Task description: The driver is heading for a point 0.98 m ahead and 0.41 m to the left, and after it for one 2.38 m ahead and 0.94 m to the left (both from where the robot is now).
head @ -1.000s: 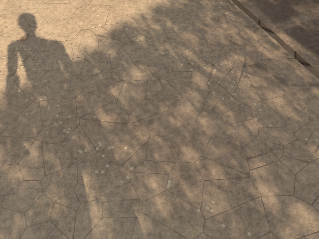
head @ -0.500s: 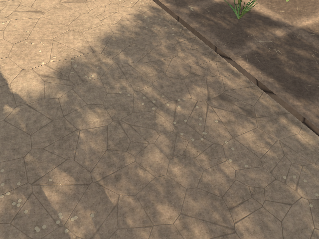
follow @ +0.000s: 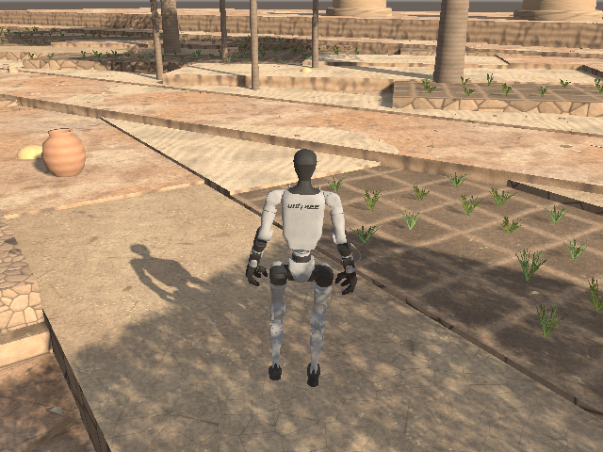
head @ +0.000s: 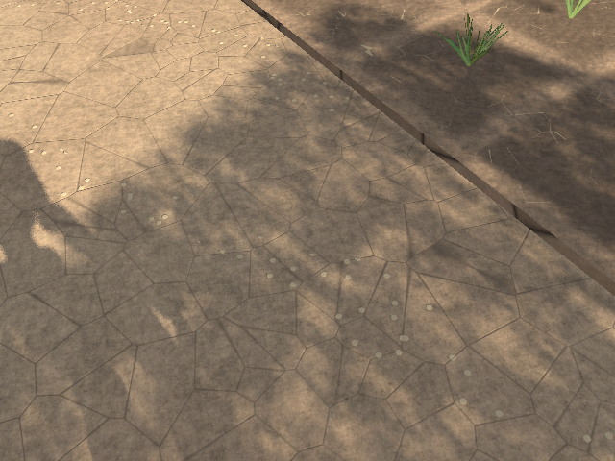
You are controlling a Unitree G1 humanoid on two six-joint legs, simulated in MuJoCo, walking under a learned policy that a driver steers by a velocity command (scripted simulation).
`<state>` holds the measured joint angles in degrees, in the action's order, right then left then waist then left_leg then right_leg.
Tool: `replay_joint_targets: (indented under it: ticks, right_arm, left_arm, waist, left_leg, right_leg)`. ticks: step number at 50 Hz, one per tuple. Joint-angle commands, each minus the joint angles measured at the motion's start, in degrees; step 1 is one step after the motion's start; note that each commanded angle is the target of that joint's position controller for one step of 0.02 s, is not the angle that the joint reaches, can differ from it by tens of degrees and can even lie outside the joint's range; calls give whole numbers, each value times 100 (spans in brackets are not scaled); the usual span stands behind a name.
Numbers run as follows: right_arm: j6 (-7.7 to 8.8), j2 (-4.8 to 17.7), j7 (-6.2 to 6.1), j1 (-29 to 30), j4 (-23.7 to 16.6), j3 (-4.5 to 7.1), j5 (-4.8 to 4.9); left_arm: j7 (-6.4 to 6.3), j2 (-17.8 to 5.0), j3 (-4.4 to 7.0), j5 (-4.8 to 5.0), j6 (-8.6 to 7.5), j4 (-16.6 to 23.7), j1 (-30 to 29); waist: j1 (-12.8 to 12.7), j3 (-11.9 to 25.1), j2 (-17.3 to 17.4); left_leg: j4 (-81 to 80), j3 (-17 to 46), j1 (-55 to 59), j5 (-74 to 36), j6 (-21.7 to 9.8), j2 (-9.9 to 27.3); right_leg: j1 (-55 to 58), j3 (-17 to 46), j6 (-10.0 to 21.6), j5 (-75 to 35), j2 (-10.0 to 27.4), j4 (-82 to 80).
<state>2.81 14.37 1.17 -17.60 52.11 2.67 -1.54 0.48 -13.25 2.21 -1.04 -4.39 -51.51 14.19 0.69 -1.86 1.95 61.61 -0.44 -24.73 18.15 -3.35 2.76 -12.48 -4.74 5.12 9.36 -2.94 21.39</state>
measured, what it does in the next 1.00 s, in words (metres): walks ahead, turning left: left foot, then right foot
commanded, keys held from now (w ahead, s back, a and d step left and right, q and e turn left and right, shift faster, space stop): w+q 0.84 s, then q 0.16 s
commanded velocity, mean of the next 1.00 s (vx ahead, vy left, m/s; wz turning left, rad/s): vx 0.48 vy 0.00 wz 0.45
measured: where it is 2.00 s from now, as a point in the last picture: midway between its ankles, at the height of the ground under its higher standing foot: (267, 416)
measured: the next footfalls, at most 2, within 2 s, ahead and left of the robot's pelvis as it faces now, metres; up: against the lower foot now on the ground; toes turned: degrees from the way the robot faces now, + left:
left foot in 0.38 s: +0.35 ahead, +0.12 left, +0.00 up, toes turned +14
right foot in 0.92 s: +0.70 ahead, +0.07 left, +0.00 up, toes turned +30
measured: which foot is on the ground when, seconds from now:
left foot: up 0.00-0.36, down 0.38-0.94, up 0.96-1.00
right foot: down 0.00-0.38, up 0.40-0.90, down 0.92-1.00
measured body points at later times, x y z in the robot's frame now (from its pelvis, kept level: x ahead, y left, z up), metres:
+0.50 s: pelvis +0.26 +0.06 -0.02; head +0.29 +0.07 +0.43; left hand +0.24 +0.31 -0.16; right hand +0.43 -0.17 -0.14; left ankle +0.31 +0.11 -0.74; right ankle +0.15 -0.08 -0.64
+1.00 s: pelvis +0.53 +0.09 -0.02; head +0.57 +0.11 +0.43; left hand +0.60 +0.41 -0.10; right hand +0.68 -0.16 -0.15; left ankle +0.34 +0.11 -0.67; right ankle +0.66 +0.05 -0.74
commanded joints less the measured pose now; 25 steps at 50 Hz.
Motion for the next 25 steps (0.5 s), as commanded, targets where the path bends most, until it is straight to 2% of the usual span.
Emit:
replay_joint_targets:
  ticks: [1, 6, 10, 13, 14, 16, 18, 19, 20, 21, 22, 23, 24, 25]
  right_arm:
    - [-91, 249, 85, -337, -166, 69, -50]
    - [-133, 243, 101, 646, -451, 66, 22]
    - [-100, 130, 134, 1300, -672, -20, 3]
    - [-75, 110, 163, 1744, -886, -63, -20]
    - [-67, 126, 170, 1785, -933, -60, -25]
    - [-63, 185, 152, 1590, -928, -27, -35]
    - [-49, 353, 108, 807, -725, 73, -59]
    - [-7, 502, 83, 4, -479, 169, -102]
    - [5, 975, 9, -889, -282, 343, -178]
    - [-39, 1566, -37, -709, -368, 500, -119]
    - [-99, 1448, -23, -762, -334, 488, 105]
    - [-116, 1256, -60, -374, -339, 441, 117]
    - [-109, 938, -62, -130, -361, 365, 114]
    - [-86, 792, -81, 82, -392, 324, 126]
  left_arm:
    - [-27, -609, 131, 61, -170, 52, 342]
    - [-48, -589, 119, 14, -197, -166, 776]
    - [-92, -570, 86, 12, -220, -274, 942]
    - [-159, -610, 82, -12, -191, -432, 1223]
    - [-181, -650, 88, -22, -172, -466, 1251]
    - [-222, -774, 108, -38, -133, -474, 1154]
    - [-245, -936, 154, -66, -50, -456, 1053]
    - [-243, -993, 168, -43, 1, -404, 994]
    - [-223, -896, 134, -14, -11, -205, 908]
    - [-86, -317, 43, 40, -58, 134, 1150]
    - [-65, -768, 136, -28, -117, 255, 473]
    - [-35, -693, 108, 40, -199, 430, 129]
    - [-44, -679, 98, 38, -241, 420, 121]
    - [-53, -648, 106, -36, -181, 406, 123]
  waist:
    - [116, 71, -550]
    - [-89, -277, -469]
    - [-235, -389, -497]
    - [-369, -486, -491]
    - [-356, -475, -508]
    - [-204, -288, -623]
    - [138, 225, -742]
    - [492, 673, -636]
    - [871, 1248, -162]
    - [403, 1601, 1207]
    - [618, 1588, 286]
    - [432, 788, 117]
    - [216, 358, -299]
    - [14, 142, -401]
  left_leg:
    - [-24, 114, -770, -430, 128, 274]
    - [-809, 299, -1512, -1366, 203, 212]
    - [-1807, -69, -1340, -1949, 122, 119]
    - [-2370, -379, -1322, -1776, -62, 44]
    - [-2508, -466, -1266, -1577, -147, -13]
    - [-2682, -712, -815, -1066, -371, -287]
    - [-2811, -907, 99, -520, -648, -704]
    - [-3216, -796, 1176, -678, -832, -828]
    - [-3439, 455, 2646, -301, -1200, 51]
    - [-3926, 3616, 4188, -673, -2134, 1669]
    - [-4371, 4051, 4170, -754, -2122, 1629]
    - [-4486, 3182, 3472, -1064, -1924, 1526]
    - [-4631, 2673, 2729, -1675, -1679, 1289]
    - [-4714, 2256, 2188, -2116, -1496, 1007]
  right_leg:
    - [552, 1345, 680, -965, 1508, -1401]
    - [783, 639, 526, -1142, 1454, -1645]
    - [1031, 92, 383, -1712, 1435, -1605]
    - [1579, -156, 336, -2348, 1581, -1355]
    - [1778, -229, 308, -2714, 1635, -1178]
    - [2043, -431, 230, -4314, 1689, -538]
    - [2123, -611, 175, -5651, 1707, 839]
    - [1686, -729, 81, -5197, 1621, 2020]
    - [422, -772, -71, -3385, 1444, 3735]
    - [-2124, -536, -382, 1969, 105, 5831]
    - [-2791, 703, -318, 1860, 206, 6172]
    - [-3072, 745, -285, 1254, 533, 5878]
    - [-2797, 696, -308, 914, 723, 5355]
    - [-2482, 702, -380, 849, 837, 4984]
Keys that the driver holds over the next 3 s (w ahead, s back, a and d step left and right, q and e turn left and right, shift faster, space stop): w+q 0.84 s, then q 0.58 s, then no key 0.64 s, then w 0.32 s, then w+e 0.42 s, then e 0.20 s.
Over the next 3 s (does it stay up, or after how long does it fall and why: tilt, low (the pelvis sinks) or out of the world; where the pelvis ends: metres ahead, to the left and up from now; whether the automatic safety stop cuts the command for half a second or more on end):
stays up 0.83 0.39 -0.01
